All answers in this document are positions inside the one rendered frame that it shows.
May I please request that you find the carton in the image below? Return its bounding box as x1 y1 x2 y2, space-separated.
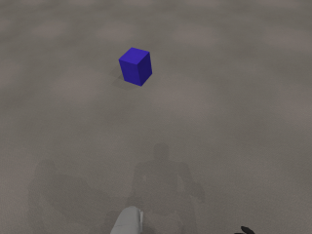
118 47 152 86

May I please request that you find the left robot thigh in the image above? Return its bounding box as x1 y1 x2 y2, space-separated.
110 207 143 234

